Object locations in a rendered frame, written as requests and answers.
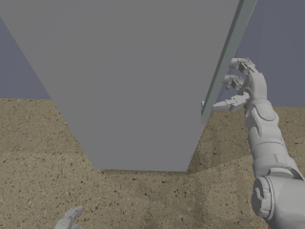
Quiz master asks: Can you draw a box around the fridge door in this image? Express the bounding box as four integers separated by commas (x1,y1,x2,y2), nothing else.
0,0,257,172

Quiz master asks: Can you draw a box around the right robot hand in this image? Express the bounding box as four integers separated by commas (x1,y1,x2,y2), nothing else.
212,57,268,113

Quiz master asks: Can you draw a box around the right robot forearm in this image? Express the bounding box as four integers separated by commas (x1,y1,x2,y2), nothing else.
244,99,305,181

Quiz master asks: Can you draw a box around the handle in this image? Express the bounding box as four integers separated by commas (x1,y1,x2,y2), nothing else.
201,0,256,117

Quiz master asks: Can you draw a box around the right robot upper arm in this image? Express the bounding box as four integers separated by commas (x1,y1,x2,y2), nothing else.
251,175,305,229

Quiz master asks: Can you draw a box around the left robot hand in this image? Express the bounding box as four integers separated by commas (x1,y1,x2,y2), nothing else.
54,205,84,229

